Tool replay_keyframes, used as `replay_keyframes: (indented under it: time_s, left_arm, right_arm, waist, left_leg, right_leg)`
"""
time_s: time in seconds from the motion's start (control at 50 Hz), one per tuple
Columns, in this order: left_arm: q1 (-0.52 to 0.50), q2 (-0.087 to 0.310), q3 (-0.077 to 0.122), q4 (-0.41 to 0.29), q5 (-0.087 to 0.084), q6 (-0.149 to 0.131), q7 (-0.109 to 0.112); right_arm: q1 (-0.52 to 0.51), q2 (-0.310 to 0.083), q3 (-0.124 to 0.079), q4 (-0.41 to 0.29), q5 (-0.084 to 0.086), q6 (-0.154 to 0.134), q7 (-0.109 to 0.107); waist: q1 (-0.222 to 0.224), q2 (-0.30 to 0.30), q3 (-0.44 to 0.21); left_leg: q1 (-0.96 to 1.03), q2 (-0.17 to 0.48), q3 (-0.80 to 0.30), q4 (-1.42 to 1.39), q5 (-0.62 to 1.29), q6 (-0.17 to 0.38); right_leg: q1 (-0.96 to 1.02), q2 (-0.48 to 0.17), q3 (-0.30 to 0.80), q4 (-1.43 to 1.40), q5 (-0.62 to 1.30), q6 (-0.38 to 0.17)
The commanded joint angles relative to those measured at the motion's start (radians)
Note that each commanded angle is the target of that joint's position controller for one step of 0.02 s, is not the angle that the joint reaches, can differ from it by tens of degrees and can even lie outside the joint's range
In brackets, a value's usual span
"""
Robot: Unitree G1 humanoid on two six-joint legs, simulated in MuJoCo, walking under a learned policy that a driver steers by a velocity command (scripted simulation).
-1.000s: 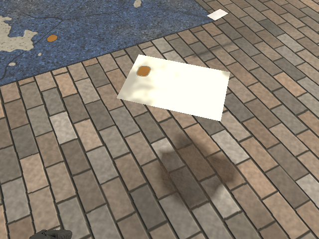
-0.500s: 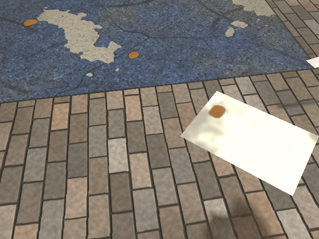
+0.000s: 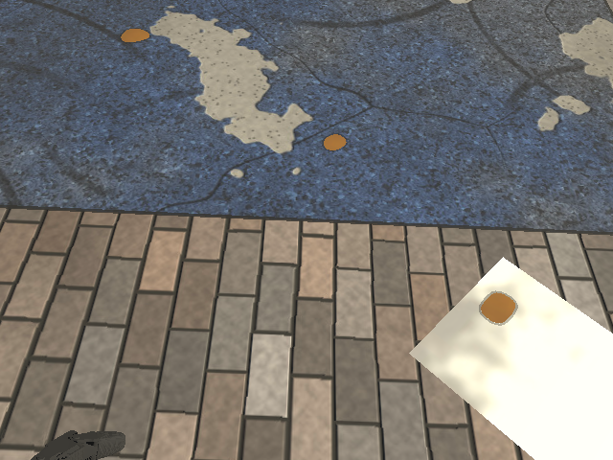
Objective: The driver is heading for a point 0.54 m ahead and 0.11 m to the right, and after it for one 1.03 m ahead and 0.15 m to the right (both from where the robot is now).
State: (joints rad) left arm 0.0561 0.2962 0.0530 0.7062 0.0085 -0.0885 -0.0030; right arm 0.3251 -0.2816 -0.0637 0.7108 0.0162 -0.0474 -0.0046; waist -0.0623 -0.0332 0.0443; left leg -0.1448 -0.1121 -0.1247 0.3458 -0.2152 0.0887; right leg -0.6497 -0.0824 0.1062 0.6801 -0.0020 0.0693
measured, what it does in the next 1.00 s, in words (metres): walks ahead, turning right: right foot, then left foot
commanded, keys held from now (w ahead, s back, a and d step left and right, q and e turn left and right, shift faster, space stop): w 0.16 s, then w+e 0.84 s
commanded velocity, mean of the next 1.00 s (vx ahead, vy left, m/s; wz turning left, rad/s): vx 0.50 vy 0.00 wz -0.25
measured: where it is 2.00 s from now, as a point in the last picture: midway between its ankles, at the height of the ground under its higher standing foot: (377, 247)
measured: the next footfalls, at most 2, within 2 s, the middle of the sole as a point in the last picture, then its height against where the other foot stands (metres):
right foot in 0.16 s outside the picture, level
left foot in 0.64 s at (252, 436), level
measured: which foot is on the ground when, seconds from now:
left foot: down 0.00-0.16, up 0.18-0.62, down 0.64-1.00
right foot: up 0.00-0.14, down 0.16-0.64, up 0.66-1.00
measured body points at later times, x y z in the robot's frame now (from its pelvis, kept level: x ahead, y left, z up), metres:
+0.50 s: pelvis +0.27 -0.05 +0.00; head +0.31 -0.06 +0.45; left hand +0.28 +0.23 -0.12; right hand +0.49 -0.29 -0.08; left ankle +0.43 +0.11 -0.70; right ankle +0.24 -0.15 -0.75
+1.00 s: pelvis +0.52 -0.04 -0.01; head +0.55 -0.06 +0.44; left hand +0.80 +0.13 -0.09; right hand +0.45 -0.33 -0.13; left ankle +0.48 +0.09 -0.75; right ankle +0.63 -0.24 -0.69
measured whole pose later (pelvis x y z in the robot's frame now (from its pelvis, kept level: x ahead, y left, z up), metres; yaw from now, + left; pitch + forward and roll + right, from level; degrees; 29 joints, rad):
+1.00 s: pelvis +0.52 -0.04 -0.01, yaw -20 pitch +1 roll +2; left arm 0.13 0.31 0.06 0.66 -0.02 -0.02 -0.03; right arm 0.33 -0.29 -0.08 0.82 0.00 -0.09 0.00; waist -0.09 -0.05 0.04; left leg 0.01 -0.02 0.16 0.23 -0.26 0.01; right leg -0.68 -0.10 0.04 0.76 -0.03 0.00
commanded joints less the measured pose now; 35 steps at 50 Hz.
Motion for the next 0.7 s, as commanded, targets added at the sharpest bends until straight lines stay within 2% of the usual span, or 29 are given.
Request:
replay_keyframes:
  time_s: [0.02,0.08,0.12,0.14,0.16,0.18,0.2,0.22,0.24,0.26,0.28,0.3,0.34,0.38,0.44,0.48,0.54,0.58,0.6,0.62,0.64,0.66,0.68,0.7]
  left_arm:
    - [-0.095,0.058,0.007,-0.075,-0.011,-0.023,-0.015]
    - [-0.108,0.088,0.016,-0.084,-0.011,-0.037,-0.029]
    - [-0.062,0.106,0.025,-0.077,-0.012,-0.043,-0.030]
    - [0.013,0.121,0.035,-0.056,-0.009,-0.047,-0.026]
    - [0.130,0.155,0.051,-0.032,0.001,-0.051,-0.020]
    - [0.284,0.224,0.066,-0.014,0.010,-0.050,-0.018]
    - [0.361,0.258,0.079,0.041,-0.002,-0.038,-0.032]
    - [0.341,0.165,0.053,0.033,-0.035,-0.035,-0.038]
    - [0.273,0.122,0.039,0.019,-0.033,-0.026,-0.034]
    - [0.232,0.113,0.032,0.007,-0.020,-0.016,-0.033]
    - [0.209,0.103,0.027,0.004,-0.014,-0.011,-0.030]
    - [0.203,0.093,0.022,0.001,-0.007,-0.010,-0.026]
    - [0.215,0.093,0.022,0.008,-0.016,-0.008,-0.019]
    - [0.232,0.123,0.032,0.018,-0.026,-0.004,-0.007]
    - [0.263,0.155,0.043,0.031,-0.032,0.009,0.009]
    - [0.300,0.157,0.045,0.043,-0.035,0.019,0.014]
    - [0.339,0.154,0.047,0.054,-0.042,0.032,0.018]
    - [0.329,0.159,0.051,0.049,-0.041,0.039,0.021]
    - [0.317,0.146,0.049,0.045,-0.040,0.042,0.022]
    - [0.309,0.117,0.040,0.036,-0.034,0.041,0.020]
    - [0.300,0.055,0.018,0.013,-0.017,0.037,0.016]
    - [0.415,-0.004,-0.001,-0.020,-0.041,0.026,0.018]
    - [0.411,0.091,0.017,-0.003,-0.054,0.027,0.021]
    - [0.331,0.138,0.032,-0.008,-0.050,0.032,0.021]
  right_arm:
    - [0.025,-0.167,-0.045,-0.038,0.005,-0.010,-0.011]
    - [0.055,-0.153,-0.041,-0.014,0.002,-0.006,-0.012]
    - [0.047,-0.159,-0.044,-0.007,-0.001,0.000,-0.011]
    - [0.032,-0.150,-0.041,-0.009,0.000,0.003,-0.010]
    - [0.026,-0.116,-0.027,-0.017,-0.007,0.003,-0.007]
    - [0.076,-0.074,-0.008,-0.034,-0.025,-0.001,-0.010]
    - [0.187,-0.038,0.003,-0.035,0.004,-0.014,-0.010]
    - [0.121,-0.130,-0.009,-0.029,0.011,-0.021,-0.008]
    - [-0.001,-0.160,-0.018,-0.052,0.009,-0.026,-0.005]
    - [-0.073,-0.148,-0.014,-0.069,-0.006,-0.034,-0.005]
    - [-0.103,-0.133,-0.016,-0.081,-0.021,-0.044,-0.003]
    - [-0.096,-0.116,-0.015,-0.085,-0.027,-0.049,0.000]
    - [-0.084,-0.083,-0.008,-0.088,-0.028,-0.050,0.003]
    - [-0.134,-0.060,0.002,-0.104,-0.030,-0.048,0.001]
    - [-0.239,-0.039,0.015,-0.121,-0.024,-0.054,0.008]
    - [-0.294,-0.047,0.013,-0.130,-0.015,-0.061,0.015]
    - [-0.343,-0.074,0.003,-0.147,-0.006,-0.070,0.021]
    - [-0.318,-0.098,-0.009,-0.144,-0.002,-0.077,0.020]
    - [-0.263,-0.111,-0.018,-0.128,-0.003,-0.079,0.017]
    - [-0.176,-0.137,-0.033,-0.109,-0.011,-0.081,0.009]
    - [-0.025,-0.194,-0.049,-0.094,-0.025,-0.080,-0.001]
    - [0.046,-0.265,-0.067,-0.064,-0.031,-0.061,0.003]
    - [0.034,-0.186,-0.052,-0.062,-0.019,-0.057,0.010]
    - [-0.004,-0.129,-0.036,-0.066,-0.014,-0.057,0.010]
  waist:
    - [-0.020,0.121,-0.034]
    - [-0.019,0.134,-0.025]
    - [0.010,0.162,-0.025]
    - [0.054,0.162,-0.054]
    - [0.110,0.134,-0.153]
    - [0.140,-0.016,-0.314]
    - [0.100,-0.314,-0.363]
    - [0.126,-0.179,-0.264]
    - [0.136,-0.090,-0.138]
    - [0.128,-0.018,-0.072]
    - [0.108,-0.002,-0.035]
    - [0.086,-0.025,-0.044]
    - [0.070,-0.061,-0.066]
    - [0.076,-0.059,-0.054]
    - [0.108,-0.052,-0.036]
    - [0.129,-0.053,-0.034]
    - [0.132,-0.059,-0.033]
    - [0.101,-0.077,-0.037]
    - [0.067,-0.077,-0.053]
    - [0.021,-0.067,-0.104]
    - [-0.045,0.040,-0.232]
    - [0.000,0.343,-0.343]
    - [-0.007,0.282,-0.269]
    - [-0.019,0.190,-0.153]
  left_leg:
    - [-0.074,0.222,-0.154,-0.093,0.125,0.129]
    - [0.032,0.273,-0.216,-0.024,0.141,0.119]
    - [0.076,0.294,-0.243,0.024,0.232,0.105]
    - [0.079,0.265,-0.227,0.095,0.349,0.087]
    - [0.039,0.209,-0.182,0.261,0.404,0.058]
    - [-0.137,0.118,-0.095,0.558,0.186,0.010]
    - [-0.473,-0.006,-0.017,0.845,-0.344,-0.061]
    - [-0.598,0.062,-0.063,0.933,-0.340,-0.059]
    - [-0.633,0.109,-0.024,0.930,-0.244,-0.057]
    - [-0.616,0.138,0.011,0.893,-0.180,-0.058]
    - [-0.596,0.164,0.017,0.824,-0.132,-0.063]
    - [-0.544,0.181,0.019,0.772,-0.101,-0.069]
    - [-0.499,0.181,0.042,0.666,-0.099,-0.093]
    - [-0.476,0.169,0.067,0.530,-0.070,-0.120]
    - [-0.389,0.141,0.074,0.323,0.121,-0.141]
    - [-0.333,0.116,0.070,0.243,0.216,-0.149]
    - [-0.277,0.101,0.045,0.161,0.219,-0.138]
    - [-0.205,0.105,0.041,0.121,0.175,-0.115]
    - [-0.120,0.110,0.048,0.087,0.166,-0.093]
    - [0.023,0.141,0.038,0.069,0.141,-0.063]
    - [0.252,0.308,-0.115,0.079,0.074,0.000]
    - [0.497,0.515,-0.517,-0.004,-0.145,0.144]
    - [0.444,0.529,-0.618,-0.053,-0.325,0.150]
    - [0.341,0.485,-0.479,-0.064,-0.281,0.116]
  right_leg:
    - [0.143,0.054,-0.051,-0.117,0.130,-0.002]
    - [0.134,0.054,-0.039,-0.177,0.055,-0.043]
    - [0.181,0.061,-0.056,-0.198,-0.040,-0.080]
    - [0.283,0.081,-0.083,-0.240,-0.047,-0.107]
    - [0.477,0.032,-0.045,-0.226,-0.025,-0.153]
    - [0.770,-0.138,0.179,-0.189,-0.013,-0.247]
    - [0.987,-0.288,0.625,-0.340,-0.280,-0.391]
    - [0.943,-0.277,0.677,-0.401,-0.498,-0.368]
    - [0.824,-0.237,0.538,-0.413,-0.471,-0.331]
    - [0.710,-0.191,0.440,-0.429,-0.352,-0.318]
    - [0.635,-0.158,0.385,-0.443,-0.246,-0.318]
    - [0.597,-0.125,0.341,-0.456,-0.161,-0.311]
    - [0.568,-0.095,0.279,-0.473,-0.058,-0.321]
    - [0.518,-0.084,0.231,-0.489,-0.005,-0.329]
    - [0.447,-0.051,0.177,-0.490,-0.013,-0.300]
    - [0.430,-0.047,0.181,-0.474,-0.028,-0.286]
    - [0.460,-0.065,0.242,-0.423,-0.094,-0.264]
    - [0.472,-0.075,0.286,-0.372,-0.112,-0.243]
    - [0.457,-0.055,0.284,-0.323,-0.104,-0.224]
    - [0.416,-0.009,0.257,-0.219,-0.084,-0.196]
    - [0.302,0.054,0.175,0.054,-0.203,-0.159]
    - [0.000,0.168,0.041,0.341,-0.568,-0.109]
    - [-0.126,0.093,0.055,0.497,-0.573,-0.097]
    - [-0.154,0.061,0.053,0.546,-0.481,-0.092]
